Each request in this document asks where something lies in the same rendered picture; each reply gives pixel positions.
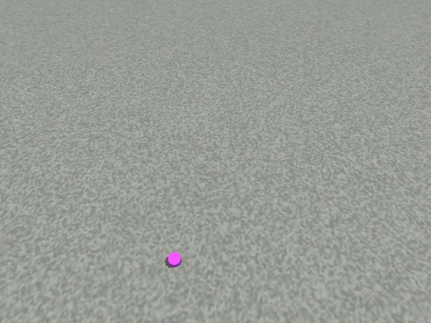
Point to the tin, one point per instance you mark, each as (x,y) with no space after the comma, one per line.
(174,259)

